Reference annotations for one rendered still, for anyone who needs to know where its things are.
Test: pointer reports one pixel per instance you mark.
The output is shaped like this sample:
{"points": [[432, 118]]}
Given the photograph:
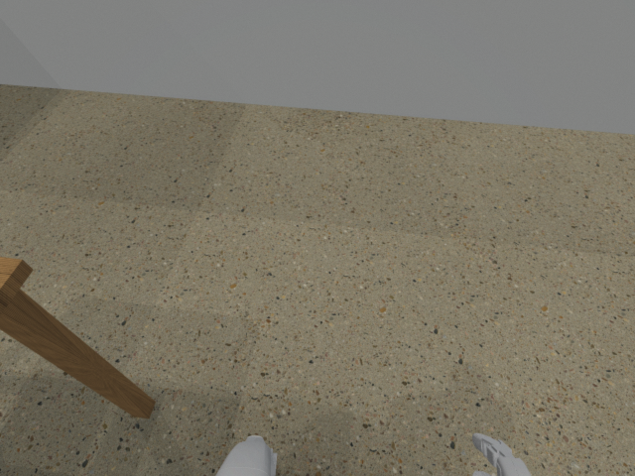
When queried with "robot left thigh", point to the robot left thigh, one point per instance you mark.
{"points": [[249, 458]]}

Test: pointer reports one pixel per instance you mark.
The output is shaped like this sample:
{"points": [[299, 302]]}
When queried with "robot right hand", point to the robot right hand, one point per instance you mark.
{"points": [[500, 456]]}

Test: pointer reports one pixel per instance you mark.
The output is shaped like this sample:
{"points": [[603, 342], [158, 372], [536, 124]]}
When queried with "table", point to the table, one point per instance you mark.
{"points": [[30, 324]]}

